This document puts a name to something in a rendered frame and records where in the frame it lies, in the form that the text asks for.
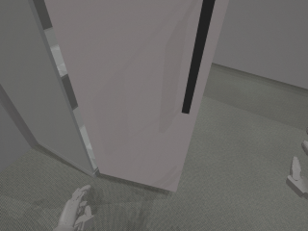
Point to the fridge door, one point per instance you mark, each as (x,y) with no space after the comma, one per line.
(128,62)

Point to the left robot hand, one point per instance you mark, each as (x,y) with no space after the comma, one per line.
(72,209)

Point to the right robot hand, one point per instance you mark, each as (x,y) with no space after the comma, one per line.
(299,184)

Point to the handle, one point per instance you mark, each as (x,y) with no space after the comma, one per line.
(199,44)

